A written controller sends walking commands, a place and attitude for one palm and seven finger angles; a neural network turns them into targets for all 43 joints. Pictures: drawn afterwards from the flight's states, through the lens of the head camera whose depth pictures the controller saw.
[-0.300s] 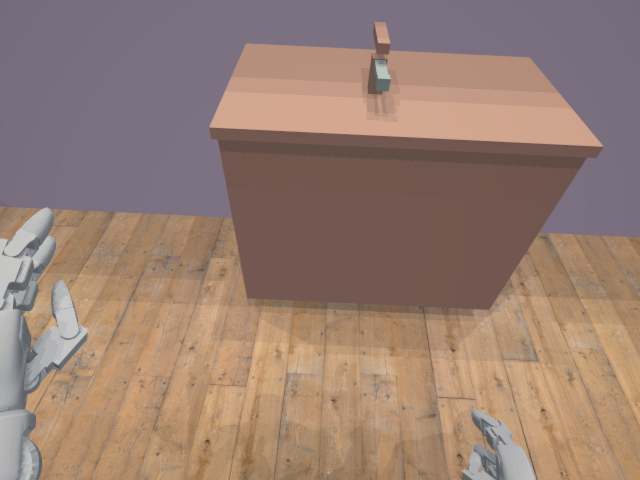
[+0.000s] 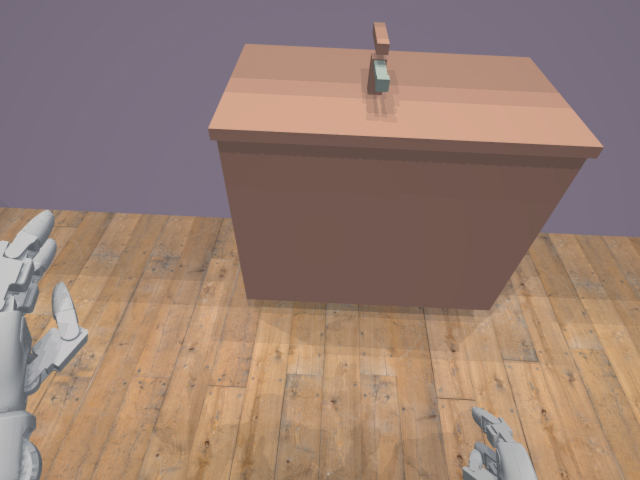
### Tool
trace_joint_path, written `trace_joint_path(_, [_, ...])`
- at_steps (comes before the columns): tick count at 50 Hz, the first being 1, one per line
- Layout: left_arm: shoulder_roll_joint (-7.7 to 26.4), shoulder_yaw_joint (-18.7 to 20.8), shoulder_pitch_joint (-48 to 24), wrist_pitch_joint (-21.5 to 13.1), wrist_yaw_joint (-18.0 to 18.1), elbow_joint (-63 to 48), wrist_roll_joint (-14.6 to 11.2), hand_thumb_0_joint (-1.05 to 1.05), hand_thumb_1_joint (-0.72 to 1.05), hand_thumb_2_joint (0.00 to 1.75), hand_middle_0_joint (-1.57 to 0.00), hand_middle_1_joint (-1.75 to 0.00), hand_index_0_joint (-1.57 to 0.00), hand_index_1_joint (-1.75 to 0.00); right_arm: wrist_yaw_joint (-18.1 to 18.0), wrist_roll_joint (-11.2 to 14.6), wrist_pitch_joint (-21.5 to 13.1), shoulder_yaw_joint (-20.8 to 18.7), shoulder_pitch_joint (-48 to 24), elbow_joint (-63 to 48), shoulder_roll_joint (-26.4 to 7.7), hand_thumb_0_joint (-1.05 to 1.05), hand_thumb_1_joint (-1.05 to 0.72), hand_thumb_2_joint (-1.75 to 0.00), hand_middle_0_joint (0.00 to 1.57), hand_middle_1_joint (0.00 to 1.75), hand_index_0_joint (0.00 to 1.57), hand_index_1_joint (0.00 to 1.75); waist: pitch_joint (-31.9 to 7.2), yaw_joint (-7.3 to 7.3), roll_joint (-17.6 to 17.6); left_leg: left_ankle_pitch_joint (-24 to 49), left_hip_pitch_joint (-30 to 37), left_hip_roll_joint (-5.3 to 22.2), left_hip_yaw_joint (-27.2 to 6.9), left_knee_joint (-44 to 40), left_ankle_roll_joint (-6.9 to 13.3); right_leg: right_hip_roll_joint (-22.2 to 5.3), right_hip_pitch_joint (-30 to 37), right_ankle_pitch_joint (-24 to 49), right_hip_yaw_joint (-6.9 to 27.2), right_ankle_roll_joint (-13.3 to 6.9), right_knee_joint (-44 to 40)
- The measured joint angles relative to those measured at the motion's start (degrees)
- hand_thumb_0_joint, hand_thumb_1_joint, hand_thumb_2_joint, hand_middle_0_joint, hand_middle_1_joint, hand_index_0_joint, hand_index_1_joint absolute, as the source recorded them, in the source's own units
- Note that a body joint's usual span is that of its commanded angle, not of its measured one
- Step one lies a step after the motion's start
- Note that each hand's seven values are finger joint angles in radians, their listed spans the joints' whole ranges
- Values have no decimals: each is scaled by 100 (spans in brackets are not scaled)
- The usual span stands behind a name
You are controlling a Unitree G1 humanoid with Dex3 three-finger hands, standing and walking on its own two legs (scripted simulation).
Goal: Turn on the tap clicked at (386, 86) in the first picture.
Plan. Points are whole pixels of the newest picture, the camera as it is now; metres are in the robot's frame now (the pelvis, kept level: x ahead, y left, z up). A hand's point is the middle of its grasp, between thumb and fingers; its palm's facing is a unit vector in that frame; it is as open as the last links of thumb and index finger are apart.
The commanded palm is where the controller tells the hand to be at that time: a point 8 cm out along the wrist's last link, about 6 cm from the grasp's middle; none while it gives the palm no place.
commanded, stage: look at it before walking up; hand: left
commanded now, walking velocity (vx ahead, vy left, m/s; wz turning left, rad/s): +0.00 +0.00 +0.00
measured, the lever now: (382, 83) +0.89 -0.08 +0.09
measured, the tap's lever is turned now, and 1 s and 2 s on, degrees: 0 0 0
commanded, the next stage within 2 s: walk to a spot facing it in 0.10 s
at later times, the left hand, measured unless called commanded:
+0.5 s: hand (109, 324) +0.22 +0.22 +0.15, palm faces +0.37 -0.85 -0.36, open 7.4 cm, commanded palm +0.17 +0.25 +0.18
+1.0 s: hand (205, 315) +0.23 +0.13 +0.17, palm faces +0.12 -0.91 -0.40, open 7.4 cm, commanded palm +0.21 +0.17 +0.18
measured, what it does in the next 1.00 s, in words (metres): lifts its right foot, turning right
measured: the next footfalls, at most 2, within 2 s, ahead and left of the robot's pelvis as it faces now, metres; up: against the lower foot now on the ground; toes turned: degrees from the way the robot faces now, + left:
right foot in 1.10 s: -0.06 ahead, -0.16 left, +0.00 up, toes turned -32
left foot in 1.60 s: +0.12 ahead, -0.03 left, +0.00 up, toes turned -16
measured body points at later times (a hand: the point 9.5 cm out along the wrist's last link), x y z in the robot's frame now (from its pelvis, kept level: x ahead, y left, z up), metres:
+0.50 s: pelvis -0.01 -0.01 -0.01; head +0.00 -0.01 +0.44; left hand +0.20 +0.26 +0.17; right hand +0.15 -0.24 -0.09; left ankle +0.03 +0.12 -0.74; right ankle +0.04 -0.13 -0.74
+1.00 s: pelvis -0.05 -0.02 -0.01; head -0.05 -0.03 +0.44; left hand +0.22 +0.18 +0.19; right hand +0.03 -0.28 -0.10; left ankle -0.02 +0.12 -0.74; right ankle -0.07 -0.13 -0.69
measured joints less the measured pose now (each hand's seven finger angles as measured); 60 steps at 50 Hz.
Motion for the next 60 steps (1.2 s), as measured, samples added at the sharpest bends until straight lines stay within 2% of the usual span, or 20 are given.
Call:
trace_joint_path(12, [20,18,4,17,11,31,-6,1,89,89,-21,-30,-21,-30,4,0,21,5,34,23,10,1,-91,-90,20,30,20,30,44,-16,11,30,-16,7,7,-24,3,6,-4,50,7,3,-57])
trace_joint_path(16, [10,63,31,37,22,-18,-15,1,89,89,-21,-30,-21,-30,19,9,34,2,14,-14,25,1,-91,-90,20,30,20,30,45,68,-16,-6,-40,51,133,28,-3,48,-105,45,133,0,42])
trace_joint_path(22, [6,142,-138,67,72,-117,-26,2,89,90,-21,-30,-21,-30,51,30,29,-12,-111,-158,73,1,-90,-90,20,30,20,30,98,179,-102,-147,-192,133,421,316,-30,138,-497,-111,415,-20,591])
trace_joint_path(26, [20,181,-232,85,70,-180,-52,1,89,90,-21,-30,-21,-30,87,55,55,-7,-190,-279,114,1,-90,-90,20,30,20,30,162,167,-150,-311,-329,188,570,661,-78,212,-807,-334,557,-65,1166])
trace_joint_path(31, [-19,155,-199,99,25,-301,-79,1,89,90,-21,-30,-21,-30,161,50,163,-47,-190,-338,71,1,-90,-90,20,30,20,30,165,121,-50,-735,-598,333,603,1208,-174,387,-1100,-497,612,-191,1619])
trace_joint_path(34, [-117,83,-154,102,19,-394,-71,1,89,90,-21,-30,-21,-30,223,12,297,-128,-203,-260,-34,1,-91,-90,20,30,20,30,161,132,-44,-1473,-803,140,377,1757,-221,433,-1225,-367,736,-214,1525])
trace_joint_path(36, [-121,80,-94,121,18,-475,-67,1,89,89,-21,-30,-21,-30,259,5,397,-153,-227,-228,-93,1,-91,-90,20,30,20,30,201,138,-95,-1647,-797,-9,262,1862,-239,451,-1260,-185,875,-210,1324])
trace_joint_path(39, [34,198,26,88,9,-589,-82,1,88,89,-21,-30,-21,-30,280,-1,518,-138,-232,-252,-129,1,-91,-90,20,30,20,30,233,86,-215,-1384,-458,-92,247,1156,-214,490,-1332,53,1058,-165,1096])
trace_joint_path(41, [193,313,41,63,5,-658,-109,1,88,89,-21,-30,-22,-30,270,8,548,-144,-231,-285,-116,1,-91,-90,20,30,20,30,280,42,-316,-627,-204,-81,357,549,-142,526,-1413,107,1154,-111,1147])
trace_joint_path(42, [273,380,19,58,-1,-671,-127,1,88,89,-21,-30,-22,-30,255,16,554,-142,-241,-288,-74,1,-91,-90,20,30,20,30,342,60,-430,-431,-150,-106,465,513,-123,510,-1461,-40,1215,-96,1307])
trace_joint_path(44, [334,480,30,47,-16,-638,-112,1,88,89,-21,-30,-21,-30,244,33,521,-142,-206,-307,2,1,-91,-90,20,30,20,30,352,141,-486,-544,-61,-13,687,593,-113,472,-1714,-921,937,18,2260])
trace_joint_path(47, [203,461,114,54,-32,-537,-89,2,89,89,-21,-30,-21,-30,280,46,379,-140,-59,-260,73,1,-91,-90,20,30,20,30,180,166,-211,-768,77,337,861,673,-158,282,-1864,-1410,251,134,3547])
trace_joint_path(49, [45,350,116,22,-26,-488,-71,2,89,90,-21,-30,-21,-30,317,54,291,-105,47,-211,92,1,-91,-90,20,30,20,30,63,205,-5,-798,190,594,990,639,-242,77,-1677,-1471,-77,176,3519])
trace_joint_path(53, [17,219,-111,-93,-26,-206,4,1,89,90,-21,-30,-21,-30,335,24,127,3,168,-178,156,1,-91,-90,20,30,20,30,-9,180,242,-886,251,1046,1230,756,-457,-178,-994,-1619,-521,201,2407])
trace_joint_path(55, [191,236,-327,-101,-40,-50,28,1,89,90,-21,-30,-21,-30,333,12,57,37,210,-216,190,1,-90,-90,20,30,20,30,22,99,269,-1064,74,1257,1247,1149,-525,-160,-559,-1463,-683,114,1614])
trace_joint_path(56, [246,231,-473,-104,-52,15,49,1,89,90,-21,-30,-21,-30,338,28,30,26,184,-209,170,1,-90,-90,20,30,20,30,93,57,322,-1200,-130,1382,1136,1557,-399,-69,-560,-1125,-740,-50,1531])
trace_joint_path(57, [248,197,-609,-100,-62,70,59,1,89,90,-21,-30,-21,-30,334,37,44,5,109,-134,129,1,-90,-90,20,30,20,30,194,0,346,-1525,-414,1345,847,2208,-315,-5,-654,-1089,-762,-240,1725])
trace_joint_path(58, [224,159,-686,-85,-60,89,52,1,89,90,-21,-30,-21,-30,323,28,83,-16,17,-18,81,1,-90,-90,20,30,20,30,290,-74,313,-1772,-724,1173,559,2946,-284,11,-702,-1146,-759,-387,1864])
trace_joint_path(60, [141,112,-576,-67,-61,-1,27,1,89,90,-21,-30,-21,-30,325,26,194,-76,-100,154,-24,1,-90,-90,20,30,20,30,398,-183,213,-1739,-1211,833,259,4018,-264,52,-651,-1175,-675,-538,1802])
